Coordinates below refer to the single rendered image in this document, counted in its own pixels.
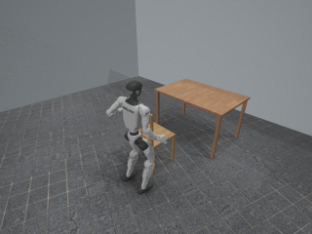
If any right robot hand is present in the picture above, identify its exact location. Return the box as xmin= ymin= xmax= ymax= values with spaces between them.
xmin=159 ymin=135 xmax=169 ymax=144

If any table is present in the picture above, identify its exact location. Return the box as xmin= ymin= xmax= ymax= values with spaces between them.
xmin=154 ymin=78 xmax=250 ymax=159

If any robot left upper arm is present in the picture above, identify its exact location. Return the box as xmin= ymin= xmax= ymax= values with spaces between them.
xmin=106 ymin=97 xmax=126 ymax=117

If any robot left forearm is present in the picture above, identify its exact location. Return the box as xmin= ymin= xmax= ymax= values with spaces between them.
xmin=114 ymin=107 xmax=123 ymax=115

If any left robot foot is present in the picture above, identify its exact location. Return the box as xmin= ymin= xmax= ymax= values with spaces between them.
xmin=123 ymin=171 xmax=137 ymax=182

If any robot right upper arm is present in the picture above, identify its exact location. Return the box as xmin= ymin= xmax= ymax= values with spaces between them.
xmin=139 ymin=105 xmax=150 ymax=135

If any robot foot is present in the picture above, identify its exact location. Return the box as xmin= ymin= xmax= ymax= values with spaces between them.
xmin=137 ymin=182 xmax=153 ymax=195
xmin=123 ymin=171 xmax=137 ymax=182

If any robot right forearm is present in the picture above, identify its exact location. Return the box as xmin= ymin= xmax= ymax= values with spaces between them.
xmin=146 ymin=128 xmax=162 ymax=141

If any right robot foot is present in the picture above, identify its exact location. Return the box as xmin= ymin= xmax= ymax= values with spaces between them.
xmin=137 ymin=182 xmax=153 ymax=195

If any chair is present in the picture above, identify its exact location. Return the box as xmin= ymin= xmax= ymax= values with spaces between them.
xmin=132 ymin=113 xmax=176 ymax=176

